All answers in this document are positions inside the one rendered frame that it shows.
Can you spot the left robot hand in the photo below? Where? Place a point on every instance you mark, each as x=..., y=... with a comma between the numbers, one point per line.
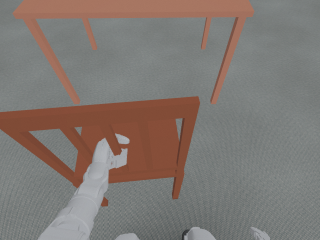
x=103, y=153

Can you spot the chair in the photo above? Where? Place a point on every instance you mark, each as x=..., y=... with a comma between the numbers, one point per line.
x=154, y=150

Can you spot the robot left forearm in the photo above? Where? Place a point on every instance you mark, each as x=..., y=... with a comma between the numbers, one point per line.
x=80, y=212

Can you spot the table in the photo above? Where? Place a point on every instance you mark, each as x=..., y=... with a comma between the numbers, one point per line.
x=30, y=10

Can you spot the right robot hand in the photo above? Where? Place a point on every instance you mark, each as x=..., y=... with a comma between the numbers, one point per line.
x=258, y=234

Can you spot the robot left upper arm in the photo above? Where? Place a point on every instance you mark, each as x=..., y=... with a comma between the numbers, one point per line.
x=55, y=233

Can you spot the right robot thigh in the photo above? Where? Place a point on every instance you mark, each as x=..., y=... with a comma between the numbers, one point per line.
x=198, y=234

